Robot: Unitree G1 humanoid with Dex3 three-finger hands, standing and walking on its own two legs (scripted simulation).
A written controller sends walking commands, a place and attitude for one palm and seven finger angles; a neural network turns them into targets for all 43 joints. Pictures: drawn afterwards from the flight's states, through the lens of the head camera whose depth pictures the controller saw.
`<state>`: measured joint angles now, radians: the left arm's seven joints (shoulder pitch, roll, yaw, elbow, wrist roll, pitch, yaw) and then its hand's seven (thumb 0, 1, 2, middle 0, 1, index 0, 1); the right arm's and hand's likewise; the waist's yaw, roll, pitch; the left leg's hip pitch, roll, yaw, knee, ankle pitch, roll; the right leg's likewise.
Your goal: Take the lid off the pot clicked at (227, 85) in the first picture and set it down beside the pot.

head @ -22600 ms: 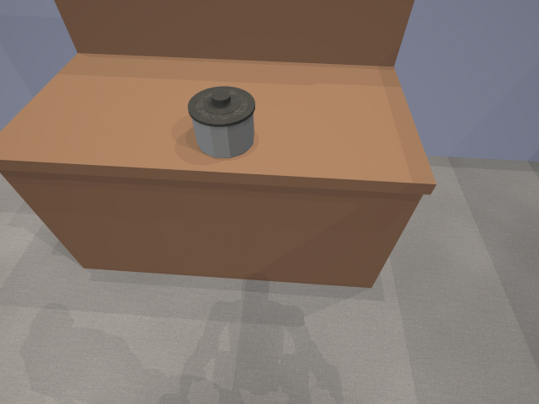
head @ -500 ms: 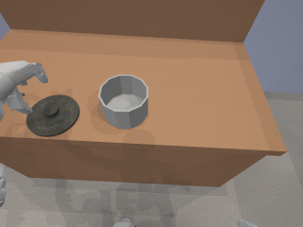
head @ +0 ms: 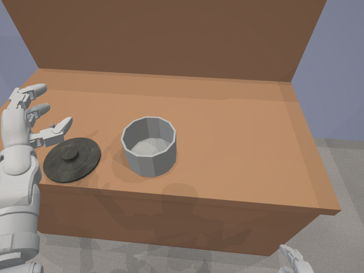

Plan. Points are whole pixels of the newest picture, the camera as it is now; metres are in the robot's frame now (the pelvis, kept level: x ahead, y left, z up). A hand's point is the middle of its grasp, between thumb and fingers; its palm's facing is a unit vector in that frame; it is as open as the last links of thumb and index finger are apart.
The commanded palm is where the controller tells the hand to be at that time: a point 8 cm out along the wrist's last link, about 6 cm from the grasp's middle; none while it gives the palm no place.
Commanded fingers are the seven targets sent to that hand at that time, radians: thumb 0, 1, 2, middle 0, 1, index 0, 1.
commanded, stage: draw the hand back to the body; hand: left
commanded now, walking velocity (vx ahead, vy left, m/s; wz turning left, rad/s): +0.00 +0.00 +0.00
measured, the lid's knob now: (70, 154) +0.46 +0.38 -0.09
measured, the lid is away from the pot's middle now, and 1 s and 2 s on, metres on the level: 0.26 0.26 0.26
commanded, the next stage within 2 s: step back with the hand held close in 1.26 s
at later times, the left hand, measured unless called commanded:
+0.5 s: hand (43, 158) +0.28 +0.27 +0.15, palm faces +0.46 -0.84 -0.29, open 7.7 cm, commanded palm +0.22 +0.30 +0.16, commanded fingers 0.00 0.90 0.90 -0.20 -0.30 -0.20 -0.30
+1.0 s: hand (32, 193) +0.21 +0.25 +0.16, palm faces +0.39 -0.84 -0.38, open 7.4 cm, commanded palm +0.15 +0.29 +0.17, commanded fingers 0.00 0.90 0.90 -0.20 -0.30 -0.20 -0.30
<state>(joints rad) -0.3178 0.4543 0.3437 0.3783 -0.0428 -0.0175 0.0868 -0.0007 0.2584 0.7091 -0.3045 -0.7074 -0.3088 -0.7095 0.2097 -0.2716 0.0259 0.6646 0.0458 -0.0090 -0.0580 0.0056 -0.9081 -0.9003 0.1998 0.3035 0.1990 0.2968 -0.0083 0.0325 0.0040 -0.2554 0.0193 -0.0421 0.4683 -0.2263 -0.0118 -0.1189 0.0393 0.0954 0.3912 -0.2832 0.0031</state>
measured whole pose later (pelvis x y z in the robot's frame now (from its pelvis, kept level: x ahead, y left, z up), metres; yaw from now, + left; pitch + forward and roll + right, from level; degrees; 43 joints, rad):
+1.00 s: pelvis +0.01 +0.01 +0.00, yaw +1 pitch -2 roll -1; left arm 0.44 0.35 0.31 -0.43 -0.08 -0.09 0.09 0.01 0.89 0.90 -0.21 -0.30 -0.21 -0.31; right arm 0.14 -0.21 0.03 0.65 0.01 -0.08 -0.07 0.01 -0.91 -0.90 0.20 0.30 0.20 0.30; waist 0.05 0.04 0.02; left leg -0.18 0.00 -0.04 0.45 -0.23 0.00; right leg -0.04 0.02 0.09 0.37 -0.29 0.01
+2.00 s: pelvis -0.07 +0.04 -0.02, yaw +2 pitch +2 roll -3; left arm 0.69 0.43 0.40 -0.66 -0.07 -0.21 0.11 0.01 0.89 0.90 -0.21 -0.30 -0.21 -0.31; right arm 0.19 -0.19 -0.02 0.55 0.03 0.00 -0.08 0.01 -0.91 -0.90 0.20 0.30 0.20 0.30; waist -0.01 0.03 0.03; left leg -0.49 0.00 -0.05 0.66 -0.23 0.03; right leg -0.33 0.02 0.06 0.56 -0.27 0.06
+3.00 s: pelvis -0.26 +0.03 -0.02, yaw -3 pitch +0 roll -1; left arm 0.67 0.46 0.37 -0.74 -0.05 -0.22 0.11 0.01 0.89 0.90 -0.21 -0.30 -0.22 -0.31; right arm 0.26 -0.17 -0.02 0.60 0.03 0.00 -0.03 0.01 -0.91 -0.90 0.20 0.30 0.20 0.30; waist -0.01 -0.03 0.02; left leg -0.60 0.01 0.04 1.11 -0.40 0.00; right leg -0.30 0.04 -0.02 0.67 -0.36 -0.03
